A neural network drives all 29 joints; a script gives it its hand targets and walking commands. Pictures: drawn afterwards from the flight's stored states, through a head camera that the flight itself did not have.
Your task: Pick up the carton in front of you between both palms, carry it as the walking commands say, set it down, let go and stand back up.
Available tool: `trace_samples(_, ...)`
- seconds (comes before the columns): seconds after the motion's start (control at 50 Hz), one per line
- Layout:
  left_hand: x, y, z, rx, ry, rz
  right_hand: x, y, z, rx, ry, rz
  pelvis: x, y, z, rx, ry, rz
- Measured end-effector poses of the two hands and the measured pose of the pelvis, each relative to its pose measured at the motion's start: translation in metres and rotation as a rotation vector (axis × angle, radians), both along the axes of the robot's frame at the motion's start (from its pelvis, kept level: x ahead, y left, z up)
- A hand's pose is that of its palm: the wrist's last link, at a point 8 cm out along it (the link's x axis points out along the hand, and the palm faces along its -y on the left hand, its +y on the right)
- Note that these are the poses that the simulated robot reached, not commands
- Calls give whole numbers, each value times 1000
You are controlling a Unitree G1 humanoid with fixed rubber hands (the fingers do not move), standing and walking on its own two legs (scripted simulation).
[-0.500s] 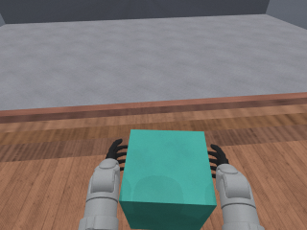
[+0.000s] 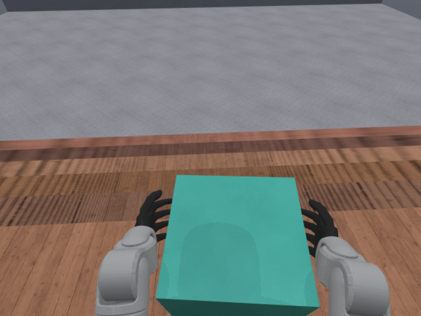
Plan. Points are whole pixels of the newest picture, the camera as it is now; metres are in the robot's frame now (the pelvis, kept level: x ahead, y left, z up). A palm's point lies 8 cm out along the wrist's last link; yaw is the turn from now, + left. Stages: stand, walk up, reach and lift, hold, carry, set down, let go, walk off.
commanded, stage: carry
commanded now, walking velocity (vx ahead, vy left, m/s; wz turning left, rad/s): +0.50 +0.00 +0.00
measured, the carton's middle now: (232, 256) +0.25 -0.01 +0.01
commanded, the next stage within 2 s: none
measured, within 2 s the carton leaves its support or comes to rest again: neither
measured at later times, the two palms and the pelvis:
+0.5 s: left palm (156, 123) +0.56 +0.18 +0.11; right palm (275, 132) +0.52 -0.12 +0.11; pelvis +0.29 +0.05 +0.01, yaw -3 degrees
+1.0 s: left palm (182, 70) +0.93 +0.15 +0.08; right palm (263, 72) +0.94 -0.15 +0.07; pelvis +0.59 -0.01 -0.01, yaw +0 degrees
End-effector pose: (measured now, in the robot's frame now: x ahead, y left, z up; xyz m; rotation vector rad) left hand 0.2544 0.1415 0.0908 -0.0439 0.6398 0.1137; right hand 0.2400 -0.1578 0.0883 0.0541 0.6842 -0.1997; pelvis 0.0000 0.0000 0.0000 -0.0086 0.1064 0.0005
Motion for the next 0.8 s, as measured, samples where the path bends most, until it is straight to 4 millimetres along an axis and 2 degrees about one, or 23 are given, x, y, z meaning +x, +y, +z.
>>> trace_samples(0.06,19,12,4,-10,18,43,32,11,5,5,17,34,30,3,5,15,3,-2)
trace_samples(0.12,50,25,9,-14,1,74,70,25,9,5,-1,60,64,11,4,19,-3,-5)
trace_samples(0.24,136,51,-2,-37,-50,67,151,50,1,-10,-52,51,144,38,-20,25,-38,-33)
trace_samples(0.34,202,47,-6,-30,39,-4,192,48,-7,-2,37,-23,195,53,-8,9,-27,-61)
trace_samples(0.4,238,42,1,-24,47,-49,217,43,1,-6,44,-64,227,56,3,-6,-19,-61)
trace_samples(0.46,278,38,9,-23,16,-66,254,40,11,-13,14,-78,262,56,9,-18,-17,-55)
trace_samples(0.54,335,36,19,-29,-41,-42,319,37,23,-10,-43,-60,311,50,7,-17,-21,-44)
trace_samples(0.62,399,31,19,-30,-68,-1,394,32,21,6,-71,-31,366,38,-3,-4,-29,-28)
trace_samples(0.72,487,20,2,10,-65,43,497,19,-6,16,-67,36,444,17,-31,7,-54,-1)
trace_samples(0.8,537,20,-19,28,28,91,564,19,-28,23,26,95,485,4,-28,8,-50,0)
